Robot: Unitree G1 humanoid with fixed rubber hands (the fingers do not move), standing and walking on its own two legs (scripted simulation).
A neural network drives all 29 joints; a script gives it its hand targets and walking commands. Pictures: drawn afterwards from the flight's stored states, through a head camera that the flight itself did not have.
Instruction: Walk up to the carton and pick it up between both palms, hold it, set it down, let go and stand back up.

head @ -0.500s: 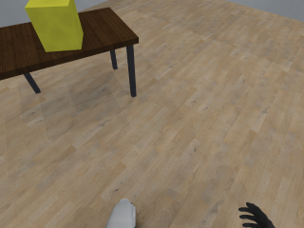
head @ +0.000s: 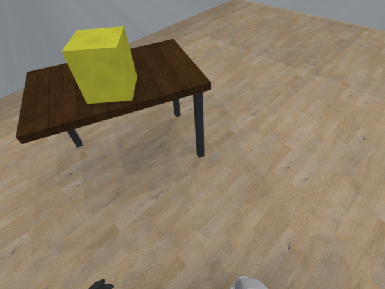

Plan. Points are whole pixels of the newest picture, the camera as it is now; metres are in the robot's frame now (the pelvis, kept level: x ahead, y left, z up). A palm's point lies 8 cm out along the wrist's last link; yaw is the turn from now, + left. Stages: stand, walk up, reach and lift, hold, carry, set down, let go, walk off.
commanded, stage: walk up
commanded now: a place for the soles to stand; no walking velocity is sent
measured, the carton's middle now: (105, 66) +1.02 +0.36 -0.03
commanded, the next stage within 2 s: none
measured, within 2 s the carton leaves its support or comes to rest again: neither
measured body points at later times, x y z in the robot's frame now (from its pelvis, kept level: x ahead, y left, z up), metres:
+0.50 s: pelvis +0.21 +0.07 -0.01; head +0.23 +0.10 +0.44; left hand +0.16 +0.34 -0.15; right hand +0.41 -0.14 -0.09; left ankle +0.25 +0.20 -0.71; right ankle +0.15 -0.09 -0.62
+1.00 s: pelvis +0.42 +0.11 +0.01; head +0.44 +0.10 +0.46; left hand +0.34 +0.36 -0.10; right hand +0.59 -0.11 -0.11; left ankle +0.46 +0.27 -0.66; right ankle +0.46 -0.02 -0.71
